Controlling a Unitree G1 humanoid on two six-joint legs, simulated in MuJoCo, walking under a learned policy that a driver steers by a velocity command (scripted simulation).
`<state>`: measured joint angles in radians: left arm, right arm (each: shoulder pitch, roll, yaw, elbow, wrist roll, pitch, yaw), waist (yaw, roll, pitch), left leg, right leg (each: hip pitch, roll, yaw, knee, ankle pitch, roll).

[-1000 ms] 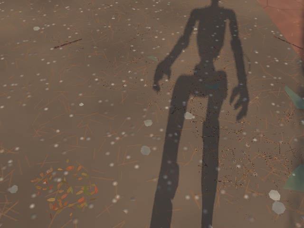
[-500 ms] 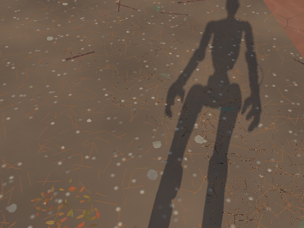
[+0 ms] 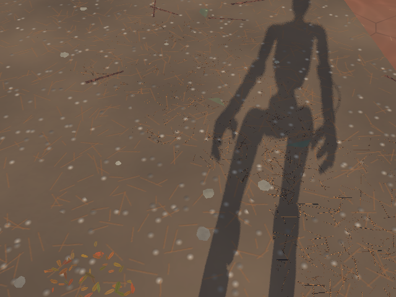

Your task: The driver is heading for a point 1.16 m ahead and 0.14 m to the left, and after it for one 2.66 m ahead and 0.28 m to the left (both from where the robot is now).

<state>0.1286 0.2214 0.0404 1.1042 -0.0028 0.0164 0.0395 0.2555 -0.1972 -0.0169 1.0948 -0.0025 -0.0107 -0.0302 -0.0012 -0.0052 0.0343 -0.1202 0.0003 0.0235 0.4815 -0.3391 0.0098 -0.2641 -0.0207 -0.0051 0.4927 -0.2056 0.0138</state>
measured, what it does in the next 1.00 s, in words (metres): walks ahead: left foot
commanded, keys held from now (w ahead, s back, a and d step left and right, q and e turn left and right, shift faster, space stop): w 0.48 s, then w+q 0.46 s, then w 0.06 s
